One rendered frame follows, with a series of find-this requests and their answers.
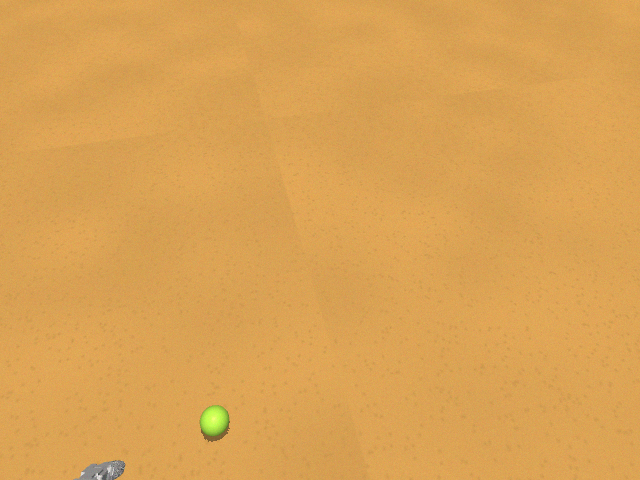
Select left robot hand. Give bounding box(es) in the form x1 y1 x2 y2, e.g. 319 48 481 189
74 461 125 480

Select ball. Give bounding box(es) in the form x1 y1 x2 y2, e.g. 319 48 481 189
200 405 229 436

